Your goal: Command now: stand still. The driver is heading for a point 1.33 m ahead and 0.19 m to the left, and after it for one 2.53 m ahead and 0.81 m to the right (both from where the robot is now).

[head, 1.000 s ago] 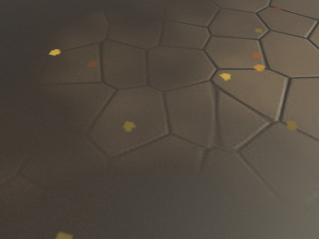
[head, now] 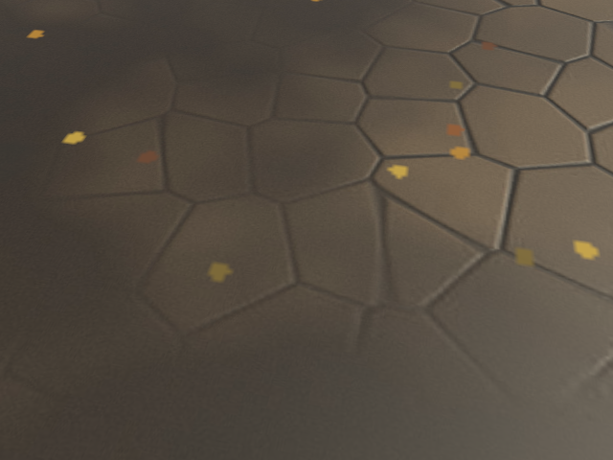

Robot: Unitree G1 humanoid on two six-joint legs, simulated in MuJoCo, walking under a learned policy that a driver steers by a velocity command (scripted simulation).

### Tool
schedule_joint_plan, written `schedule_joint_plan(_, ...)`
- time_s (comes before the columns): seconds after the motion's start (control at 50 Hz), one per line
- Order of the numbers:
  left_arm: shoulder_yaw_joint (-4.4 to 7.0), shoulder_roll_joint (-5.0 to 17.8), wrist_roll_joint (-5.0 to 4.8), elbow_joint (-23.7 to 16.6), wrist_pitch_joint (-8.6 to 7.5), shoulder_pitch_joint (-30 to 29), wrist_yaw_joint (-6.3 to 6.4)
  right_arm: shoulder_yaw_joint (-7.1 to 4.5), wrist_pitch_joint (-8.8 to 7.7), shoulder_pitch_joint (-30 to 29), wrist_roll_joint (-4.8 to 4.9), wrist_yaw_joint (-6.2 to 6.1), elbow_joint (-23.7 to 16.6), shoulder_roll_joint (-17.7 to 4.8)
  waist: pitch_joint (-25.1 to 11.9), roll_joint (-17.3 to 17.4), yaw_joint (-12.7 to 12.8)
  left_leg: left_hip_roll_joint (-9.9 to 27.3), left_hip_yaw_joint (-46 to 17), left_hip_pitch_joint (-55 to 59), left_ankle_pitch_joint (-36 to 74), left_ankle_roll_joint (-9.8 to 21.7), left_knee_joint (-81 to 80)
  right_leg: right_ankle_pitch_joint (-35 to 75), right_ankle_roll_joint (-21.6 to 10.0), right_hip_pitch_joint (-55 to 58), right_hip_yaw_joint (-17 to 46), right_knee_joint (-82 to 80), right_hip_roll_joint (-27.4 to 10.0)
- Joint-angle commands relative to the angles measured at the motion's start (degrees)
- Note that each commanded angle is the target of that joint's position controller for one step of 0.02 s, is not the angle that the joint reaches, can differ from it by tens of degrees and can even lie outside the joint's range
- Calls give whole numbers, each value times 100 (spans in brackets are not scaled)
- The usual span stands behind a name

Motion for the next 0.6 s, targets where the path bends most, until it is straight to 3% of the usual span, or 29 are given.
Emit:
schedule_joint_plan(0.02, 113, 656, -5, -141, -48, 156, 24, -99, -37, 56, 0, -27, -127, -675, -91, -58, 10, 24, 21, 254, 919, 193, -220, 1004, -96, -367, 210, -518, -274)
schedule_joint_plan(0.6, 37, 408, -31, 275, -44, 657, 88, -21, -29, 521, 5, -58, 37, -380, 84, -8, 37, -67, 76, 79, 736, 227, -195, 708, -37, -499, 64, -471, -192)
Velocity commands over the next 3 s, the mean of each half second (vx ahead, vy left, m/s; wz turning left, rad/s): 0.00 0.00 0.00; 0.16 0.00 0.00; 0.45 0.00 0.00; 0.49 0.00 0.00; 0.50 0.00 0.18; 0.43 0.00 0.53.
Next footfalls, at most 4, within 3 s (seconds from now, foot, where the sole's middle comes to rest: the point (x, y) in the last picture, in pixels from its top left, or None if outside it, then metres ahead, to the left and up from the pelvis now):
1.38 right None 0.43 -0.11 -0.81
1.90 left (284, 362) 0.77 0.08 -0.81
2.44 right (372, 271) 1.05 -0.16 -0.81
2.96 left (261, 220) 1.25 0.16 -0.81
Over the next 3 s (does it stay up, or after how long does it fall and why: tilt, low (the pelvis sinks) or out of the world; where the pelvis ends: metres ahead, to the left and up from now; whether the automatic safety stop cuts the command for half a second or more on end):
stays up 1.14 0.03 -0.06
